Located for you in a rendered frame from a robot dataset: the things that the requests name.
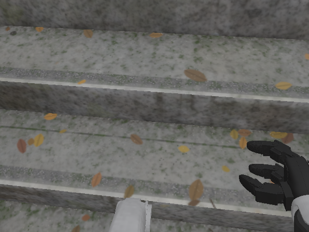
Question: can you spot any left robot thigh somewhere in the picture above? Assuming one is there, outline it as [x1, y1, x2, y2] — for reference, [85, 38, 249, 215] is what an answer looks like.
[108, 197, 153, 232]

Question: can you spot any robot right forearm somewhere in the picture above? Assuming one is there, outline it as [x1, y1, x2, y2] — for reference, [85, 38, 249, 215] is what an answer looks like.
[291, 194, 309, 232]

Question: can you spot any right robot hand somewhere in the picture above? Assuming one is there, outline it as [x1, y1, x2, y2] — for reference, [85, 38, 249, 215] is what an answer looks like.
[239, 139, 309, 212]

